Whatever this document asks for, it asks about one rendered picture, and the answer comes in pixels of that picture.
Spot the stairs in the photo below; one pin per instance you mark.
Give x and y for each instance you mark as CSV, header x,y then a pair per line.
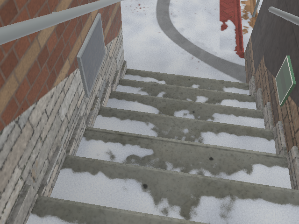
x,y
246,9
173,149

